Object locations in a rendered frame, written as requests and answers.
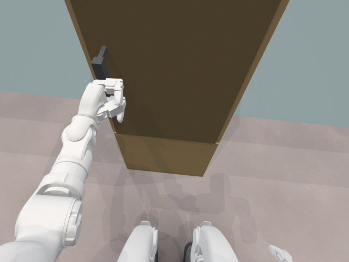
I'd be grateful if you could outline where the cupboard door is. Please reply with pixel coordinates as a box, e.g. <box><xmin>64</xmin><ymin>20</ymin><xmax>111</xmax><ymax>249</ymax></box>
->
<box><xmin>70</xmin><ymin>0</ymin><xmax>281</xmax><ymax>144</ymax></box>

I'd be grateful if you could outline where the right robot thigh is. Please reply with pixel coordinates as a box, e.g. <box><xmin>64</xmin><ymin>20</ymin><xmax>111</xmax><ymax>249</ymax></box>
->
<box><xmin>193</xmin><ymin>225</ymin><xmax>239</xmax><ymax>262</ymax></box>

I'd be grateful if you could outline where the robot left forearm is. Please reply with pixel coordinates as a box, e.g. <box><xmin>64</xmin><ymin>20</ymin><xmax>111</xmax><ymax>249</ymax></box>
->
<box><xmin>15</xmin><ymin>115</ymin><xmax>99</xmax><ymax>240</ymax></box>

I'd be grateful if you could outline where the right robot hand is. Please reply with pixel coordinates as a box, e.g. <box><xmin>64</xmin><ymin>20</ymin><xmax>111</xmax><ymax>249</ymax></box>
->
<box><xmin>268</xmin><ymin>245</ymin><xmax>293</xmax><ymax>262</ymax></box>

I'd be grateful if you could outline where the right robot shin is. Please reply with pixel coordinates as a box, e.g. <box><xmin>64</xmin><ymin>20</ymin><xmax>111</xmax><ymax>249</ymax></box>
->
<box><xmin>190</xmin><ymin>222</ymin><xmax>212</xmax><ymax>262</ymax></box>

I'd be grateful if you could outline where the robot left upper arm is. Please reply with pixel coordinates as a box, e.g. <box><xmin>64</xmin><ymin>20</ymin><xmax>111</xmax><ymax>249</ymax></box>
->
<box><xmin>0</xmin><ymin>194</ymin><xmax>83</xmax><ymax>262</ymax></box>

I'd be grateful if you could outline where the left robot hand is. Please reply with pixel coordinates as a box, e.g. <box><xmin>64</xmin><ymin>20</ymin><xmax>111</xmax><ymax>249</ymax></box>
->
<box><xmin>77</xmin><ymin>78</ymin><xmax>126</xmax><ymax>126</ymax></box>

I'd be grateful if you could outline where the handle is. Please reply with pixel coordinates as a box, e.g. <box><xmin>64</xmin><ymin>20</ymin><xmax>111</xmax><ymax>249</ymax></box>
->
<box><xmin>91</xmin><ymin>46</ymin><xmax>114</xmax><ymax>97</ymax></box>

